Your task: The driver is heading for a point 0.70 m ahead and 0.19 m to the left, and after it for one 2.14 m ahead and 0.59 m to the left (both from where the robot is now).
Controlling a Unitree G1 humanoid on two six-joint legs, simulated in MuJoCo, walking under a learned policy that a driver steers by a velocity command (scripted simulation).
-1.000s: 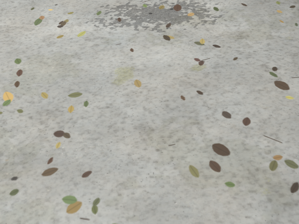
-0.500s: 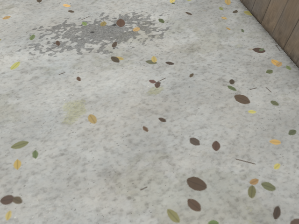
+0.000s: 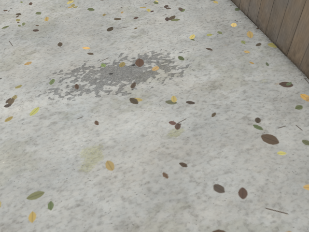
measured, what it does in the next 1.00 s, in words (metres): walks ahead, turning left: left foot, then right foot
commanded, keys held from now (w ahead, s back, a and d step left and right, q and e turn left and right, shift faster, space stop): w+q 0.72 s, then w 0.28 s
